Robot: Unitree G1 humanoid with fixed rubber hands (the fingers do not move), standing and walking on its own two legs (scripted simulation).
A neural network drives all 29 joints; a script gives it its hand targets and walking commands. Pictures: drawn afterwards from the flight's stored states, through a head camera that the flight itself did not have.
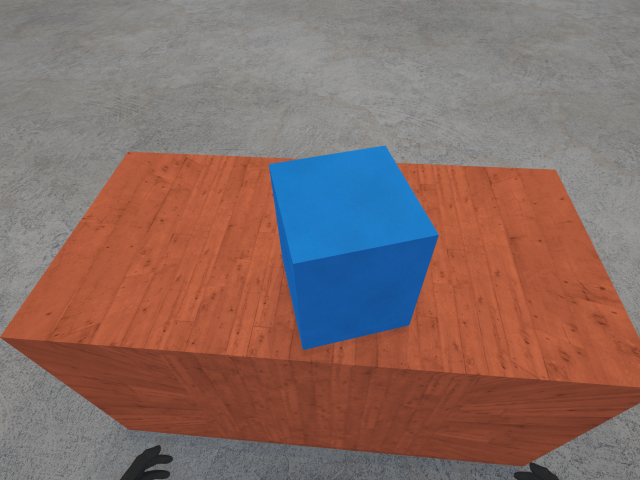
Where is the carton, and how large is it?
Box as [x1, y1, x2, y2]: [269, 146, 438, 349]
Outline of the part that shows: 385,146 269,164 282,258 303,349 409,324 438,234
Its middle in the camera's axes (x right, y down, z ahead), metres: +0.04 +0.02 +0.66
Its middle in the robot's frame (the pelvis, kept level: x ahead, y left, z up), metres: +0.47 -0.01 -0.04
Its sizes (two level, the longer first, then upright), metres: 0.210 0.200 0.250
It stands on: a pedestal, 0.60 m high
